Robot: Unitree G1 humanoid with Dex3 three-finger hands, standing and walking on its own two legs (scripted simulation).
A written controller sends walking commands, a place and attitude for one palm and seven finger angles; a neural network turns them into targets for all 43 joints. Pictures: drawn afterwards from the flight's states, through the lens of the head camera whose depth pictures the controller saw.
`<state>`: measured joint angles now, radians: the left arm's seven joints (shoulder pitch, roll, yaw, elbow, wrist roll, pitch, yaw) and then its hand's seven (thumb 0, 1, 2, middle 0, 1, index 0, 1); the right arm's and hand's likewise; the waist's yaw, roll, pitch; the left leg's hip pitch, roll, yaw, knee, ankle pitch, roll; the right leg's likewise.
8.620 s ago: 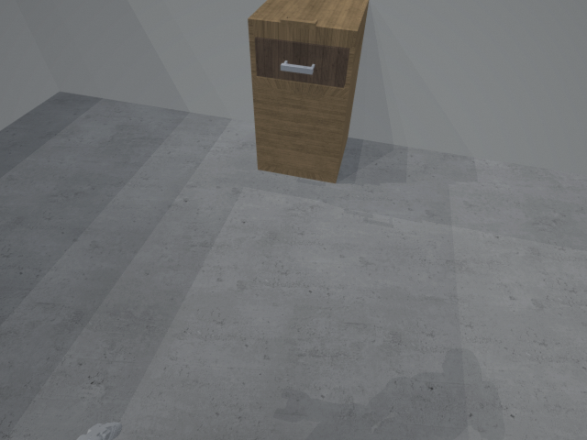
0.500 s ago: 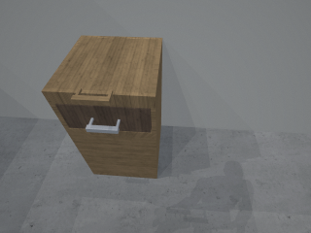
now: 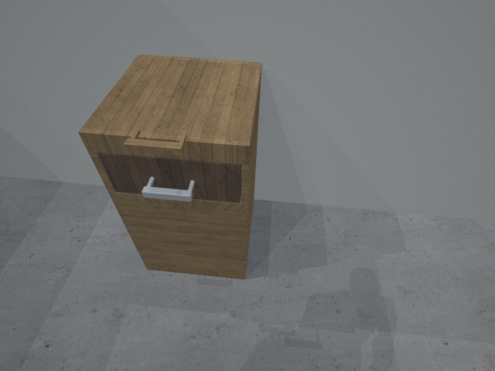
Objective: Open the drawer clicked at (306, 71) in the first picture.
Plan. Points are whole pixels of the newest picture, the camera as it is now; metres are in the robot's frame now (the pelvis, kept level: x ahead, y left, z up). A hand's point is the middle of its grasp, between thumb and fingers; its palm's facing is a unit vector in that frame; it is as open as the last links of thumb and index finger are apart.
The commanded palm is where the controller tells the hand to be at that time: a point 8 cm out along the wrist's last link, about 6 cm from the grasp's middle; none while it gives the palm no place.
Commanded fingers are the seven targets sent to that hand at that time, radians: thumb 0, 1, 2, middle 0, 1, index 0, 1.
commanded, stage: come to a stop and stand still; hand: left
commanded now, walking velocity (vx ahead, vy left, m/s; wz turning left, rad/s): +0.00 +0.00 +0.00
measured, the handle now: (169, 188) +0.59 +0.26 -0.16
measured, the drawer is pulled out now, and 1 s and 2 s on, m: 0.00 0.00 0.00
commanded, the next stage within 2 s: look again from close up in 0.98 s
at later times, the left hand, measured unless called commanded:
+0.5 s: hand out of the picture -0.02 +0.15 -0.18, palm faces +0.06 -0.99 -0.13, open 7.4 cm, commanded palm none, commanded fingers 0.00 0.90 0.90 -0.20 -0.30 -0.20 -0.30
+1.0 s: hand out of the picture +0.00 +0.14 -0.18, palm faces +0.06 -0.99 -0.13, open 7.4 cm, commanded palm none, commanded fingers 0.00 0.90 0.90 -0.20 -0.30 -0.20 -0.30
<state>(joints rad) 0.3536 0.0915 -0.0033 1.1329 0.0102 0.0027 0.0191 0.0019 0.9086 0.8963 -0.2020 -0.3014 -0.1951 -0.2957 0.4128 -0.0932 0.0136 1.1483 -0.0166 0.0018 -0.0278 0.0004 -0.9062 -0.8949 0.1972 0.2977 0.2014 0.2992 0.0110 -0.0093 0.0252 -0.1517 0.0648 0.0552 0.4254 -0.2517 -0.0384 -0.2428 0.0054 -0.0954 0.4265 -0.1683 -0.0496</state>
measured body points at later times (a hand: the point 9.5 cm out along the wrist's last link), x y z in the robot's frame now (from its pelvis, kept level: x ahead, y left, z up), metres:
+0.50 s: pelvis +0.01 +0.01 +0.00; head +0.02 +0.01 +0.45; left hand -0.02 +0.20 -0.16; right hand -0.03 -0.17 -0.17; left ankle -0.02 +0.15 -0.74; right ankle +0.04 -0.09 -0.74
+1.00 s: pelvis +0.03 +0.00 +0.00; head +0.04 +0.00 +0.45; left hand +0.00 +0.20 -0.16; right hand -0.01 -0.19 -0.16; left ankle -0.01 +0.15 -0.74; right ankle +0.04 -0.09 -0.74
